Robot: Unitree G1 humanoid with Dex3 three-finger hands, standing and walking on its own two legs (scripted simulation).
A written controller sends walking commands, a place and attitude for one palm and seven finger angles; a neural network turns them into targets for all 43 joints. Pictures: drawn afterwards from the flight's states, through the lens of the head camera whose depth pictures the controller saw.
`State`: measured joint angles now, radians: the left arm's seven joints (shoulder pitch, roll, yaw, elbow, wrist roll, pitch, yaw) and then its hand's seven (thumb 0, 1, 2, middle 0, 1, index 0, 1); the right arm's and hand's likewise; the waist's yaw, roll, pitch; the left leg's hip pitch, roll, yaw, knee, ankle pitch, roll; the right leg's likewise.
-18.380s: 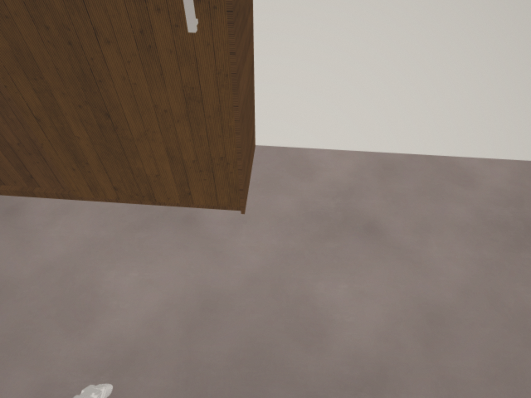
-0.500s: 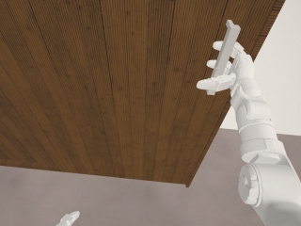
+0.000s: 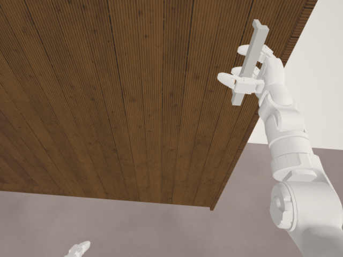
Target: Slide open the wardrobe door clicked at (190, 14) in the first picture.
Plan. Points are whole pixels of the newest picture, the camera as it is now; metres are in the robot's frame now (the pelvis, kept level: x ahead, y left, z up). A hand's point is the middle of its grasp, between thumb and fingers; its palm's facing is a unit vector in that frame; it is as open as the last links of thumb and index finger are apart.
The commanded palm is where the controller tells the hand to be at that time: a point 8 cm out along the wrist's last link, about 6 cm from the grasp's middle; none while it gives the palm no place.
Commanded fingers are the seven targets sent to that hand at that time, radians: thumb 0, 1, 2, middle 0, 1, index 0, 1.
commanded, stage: grip the handle and tug to test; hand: right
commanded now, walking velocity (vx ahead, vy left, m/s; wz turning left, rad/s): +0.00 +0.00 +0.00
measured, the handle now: (245, 65) +0.52 -0.12 +0.22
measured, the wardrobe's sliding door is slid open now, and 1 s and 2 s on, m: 0.00 0.00 0.01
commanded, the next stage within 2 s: tug the door sideways, standing still in 1.02 s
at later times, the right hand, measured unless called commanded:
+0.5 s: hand (241, 75) +0.46 -0.10 +0.22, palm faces +0.00 +1.00 +0.00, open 5.9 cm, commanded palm +0.43 -0.15 +0.22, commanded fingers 0.00 -0.90 -0.90 0.45 1.40 0.45 1.40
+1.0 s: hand (240, 76) +0.46 -0.10 +0.22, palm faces -0.02 +1.00 +0.02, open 6.0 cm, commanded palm +0.40 -0.16 +0.22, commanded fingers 0.00 -0.90 -0.90 0.45 1.40 0.45 1.40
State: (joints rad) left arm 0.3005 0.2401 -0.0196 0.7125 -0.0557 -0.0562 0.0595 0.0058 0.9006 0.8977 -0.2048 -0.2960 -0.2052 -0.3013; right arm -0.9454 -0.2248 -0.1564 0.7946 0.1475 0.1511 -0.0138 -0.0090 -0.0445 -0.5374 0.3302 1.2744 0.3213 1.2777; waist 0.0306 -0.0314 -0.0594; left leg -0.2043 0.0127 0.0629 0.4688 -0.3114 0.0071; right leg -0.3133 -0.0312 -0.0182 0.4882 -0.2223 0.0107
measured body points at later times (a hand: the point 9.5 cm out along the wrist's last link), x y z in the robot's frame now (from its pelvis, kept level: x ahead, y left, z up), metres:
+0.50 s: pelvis +0.01 +0.00 +0.00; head +0.01 +0.02 +0.45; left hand +0.11 +0.26 -0.11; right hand +0.45 -0.16 +0.23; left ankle -0.04 +0.11 -0.74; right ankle +0.02 -0.13 -0.74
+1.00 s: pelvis +0.03 +0.00 +0.00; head +0.02 +0.02 +0.45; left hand +0.15 +0.26 -0.10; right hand +0.45 -0.16 +0.22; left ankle -0.04 +0.11 -0.74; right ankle +0.02 -0.13 -0.74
